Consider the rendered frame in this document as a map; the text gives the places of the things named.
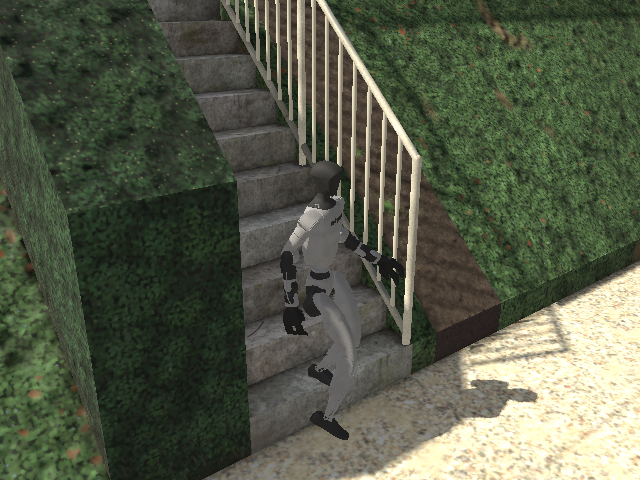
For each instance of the stairs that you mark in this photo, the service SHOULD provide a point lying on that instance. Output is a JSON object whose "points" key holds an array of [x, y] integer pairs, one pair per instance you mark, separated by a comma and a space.
{"points": [[273, 193]]}

